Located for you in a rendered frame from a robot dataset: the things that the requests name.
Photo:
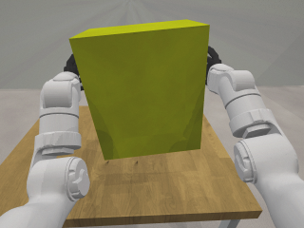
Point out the robot right hand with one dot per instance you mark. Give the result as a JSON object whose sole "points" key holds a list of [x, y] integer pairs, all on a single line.
{"points": [[213, 60]]}

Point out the robot left hand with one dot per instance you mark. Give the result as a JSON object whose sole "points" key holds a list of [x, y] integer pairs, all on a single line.
{"points": [[72, 67]]}

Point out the left robot upper arm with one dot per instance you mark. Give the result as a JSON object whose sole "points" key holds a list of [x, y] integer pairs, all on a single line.
{"points": [[54, 186]]}

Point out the table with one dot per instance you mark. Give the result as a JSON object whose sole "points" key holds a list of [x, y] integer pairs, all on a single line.
{"points": [[185, 186]]}

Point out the robot right forearm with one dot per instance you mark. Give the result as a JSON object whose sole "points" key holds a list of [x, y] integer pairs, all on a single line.
{"points": [[248, 115]]}

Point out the robot left forearm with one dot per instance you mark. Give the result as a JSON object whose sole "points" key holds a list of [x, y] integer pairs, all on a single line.
{"points": [[59, 119]]}

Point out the carton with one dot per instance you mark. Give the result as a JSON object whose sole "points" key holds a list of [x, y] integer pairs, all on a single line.
{"points": [[144, 85]]}

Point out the right robot upper arm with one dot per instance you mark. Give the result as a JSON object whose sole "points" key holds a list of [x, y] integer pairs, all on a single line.
{"points": [[268, 162]]}

